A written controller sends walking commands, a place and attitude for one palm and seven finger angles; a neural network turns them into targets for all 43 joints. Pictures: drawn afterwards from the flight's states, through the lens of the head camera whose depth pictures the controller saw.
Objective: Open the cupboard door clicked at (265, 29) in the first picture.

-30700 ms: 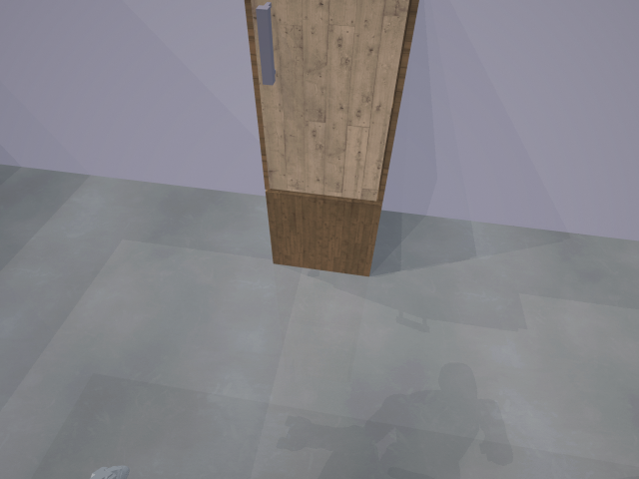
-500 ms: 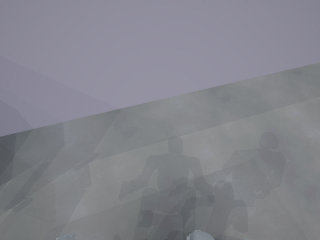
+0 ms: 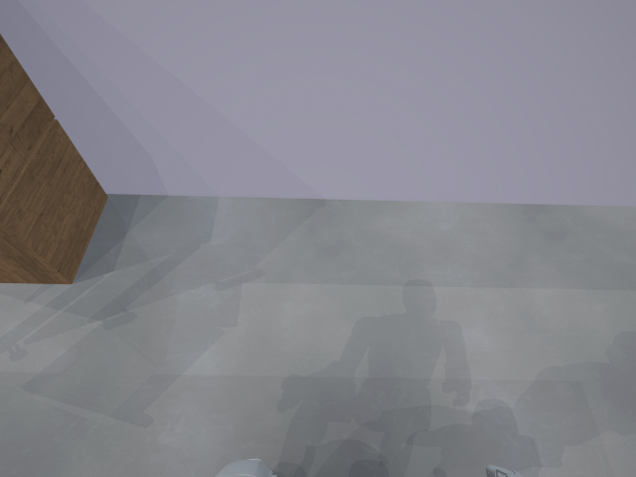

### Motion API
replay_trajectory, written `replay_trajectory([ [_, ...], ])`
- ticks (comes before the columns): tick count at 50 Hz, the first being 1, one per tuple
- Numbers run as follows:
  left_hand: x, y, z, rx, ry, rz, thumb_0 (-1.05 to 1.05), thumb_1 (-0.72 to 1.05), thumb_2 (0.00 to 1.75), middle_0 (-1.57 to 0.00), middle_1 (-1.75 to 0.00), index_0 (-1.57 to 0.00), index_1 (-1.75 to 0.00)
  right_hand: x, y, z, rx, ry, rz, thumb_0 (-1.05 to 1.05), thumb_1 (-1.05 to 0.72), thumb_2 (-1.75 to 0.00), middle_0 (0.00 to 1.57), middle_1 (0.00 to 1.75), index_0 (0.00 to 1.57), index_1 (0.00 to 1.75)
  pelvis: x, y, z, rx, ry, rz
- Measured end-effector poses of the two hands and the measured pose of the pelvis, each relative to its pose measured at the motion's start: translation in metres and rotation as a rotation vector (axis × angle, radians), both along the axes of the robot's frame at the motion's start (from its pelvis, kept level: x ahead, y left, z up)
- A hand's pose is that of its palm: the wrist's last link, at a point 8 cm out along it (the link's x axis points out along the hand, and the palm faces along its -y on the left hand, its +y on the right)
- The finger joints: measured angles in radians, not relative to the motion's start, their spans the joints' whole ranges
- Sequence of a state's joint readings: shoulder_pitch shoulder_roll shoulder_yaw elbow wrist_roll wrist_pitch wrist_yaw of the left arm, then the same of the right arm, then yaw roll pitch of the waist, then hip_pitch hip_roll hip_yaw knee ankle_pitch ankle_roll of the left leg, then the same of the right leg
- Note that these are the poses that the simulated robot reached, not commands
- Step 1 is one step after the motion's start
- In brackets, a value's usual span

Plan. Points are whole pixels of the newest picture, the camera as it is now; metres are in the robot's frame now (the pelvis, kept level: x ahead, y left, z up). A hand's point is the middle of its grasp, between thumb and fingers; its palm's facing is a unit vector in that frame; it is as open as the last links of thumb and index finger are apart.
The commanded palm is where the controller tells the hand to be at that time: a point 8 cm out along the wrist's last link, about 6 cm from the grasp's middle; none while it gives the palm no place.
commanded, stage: turn to face it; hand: left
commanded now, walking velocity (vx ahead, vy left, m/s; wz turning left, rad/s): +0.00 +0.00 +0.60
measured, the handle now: out of the picture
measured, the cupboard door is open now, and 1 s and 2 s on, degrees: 50 50 50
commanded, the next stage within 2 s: take the last steps up to it in 1.44 s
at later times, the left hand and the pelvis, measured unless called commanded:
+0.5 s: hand out of the picture +0.08 +0.18 -0.14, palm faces +0.26 -0.92 -0.29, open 7.3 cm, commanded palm none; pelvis +0.02 -0.04 +0.00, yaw +16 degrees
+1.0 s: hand out of the picture -0.06 +0.20 -0.17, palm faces +0.59 -0.77 -0.24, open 7.3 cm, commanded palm none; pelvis +0.02 -0.01 +0.00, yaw +35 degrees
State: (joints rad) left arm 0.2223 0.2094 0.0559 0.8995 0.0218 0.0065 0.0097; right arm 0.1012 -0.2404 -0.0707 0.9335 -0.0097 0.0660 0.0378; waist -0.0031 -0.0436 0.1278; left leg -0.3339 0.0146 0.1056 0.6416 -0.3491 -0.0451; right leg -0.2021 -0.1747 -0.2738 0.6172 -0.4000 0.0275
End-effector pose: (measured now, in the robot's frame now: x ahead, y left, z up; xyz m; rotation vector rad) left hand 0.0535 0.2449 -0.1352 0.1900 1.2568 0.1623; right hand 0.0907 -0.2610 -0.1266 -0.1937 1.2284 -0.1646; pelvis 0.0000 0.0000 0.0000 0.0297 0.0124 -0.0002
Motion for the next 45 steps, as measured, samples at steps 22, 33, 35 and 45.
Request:
replay_trajectory([
  [22,0.017,-0.005,0.026,0.082,-0.145,0.177,0.01,0.91,0.90,-0.20,-0.30,-0.20,-0.30,0.037,-0.005,-0.019,0.042,0.039,0.171,0.01,-0.91,-0.89,0.20,0.30,0.20,0.30,0.017,-0.034,-0.002,-0.019,0.009,0.228],
  [33,-0.047,-0.050,0.029,0.036,-0.053,0.367,0.00,0.91,0.90,-0.21,-0.30,-0.21,-0.30,0.087,-0.008,-0.004,0.033,0.076,0.325,0.01,-0.91,-0.90,0.20,0.30,0.20,0.30,0.027,-0.049,0.014,0.017,-0.003,0.402],
  [35,-0.061,-0.050,0.025,0.029,-0.043,0.410,0.00,0.92,0.90,-0.21,-0.30,-0.21,-0.30,0.100,0.000,-0.001,0.022,0.072,0.372,0.01,-0.91,-0.90,0.20,0.30,0.20,0.30,0.027,-0.048,0.013,0.014,-0.003,0.436],
  [45,-0.146,-0.026,-0.016,-0.015,0.067,0.607,0.01,0.91,0.90,-0.21,-0.30,-0.21,-0.30,0.165,0.084,0.007,-0.013,-0.099,0.602,0.01,-0.91,-0.90,0.20,0.30,0.20,0.30,0.019,-0.018,-0.009,-0.016,-0.002,0.566],
])
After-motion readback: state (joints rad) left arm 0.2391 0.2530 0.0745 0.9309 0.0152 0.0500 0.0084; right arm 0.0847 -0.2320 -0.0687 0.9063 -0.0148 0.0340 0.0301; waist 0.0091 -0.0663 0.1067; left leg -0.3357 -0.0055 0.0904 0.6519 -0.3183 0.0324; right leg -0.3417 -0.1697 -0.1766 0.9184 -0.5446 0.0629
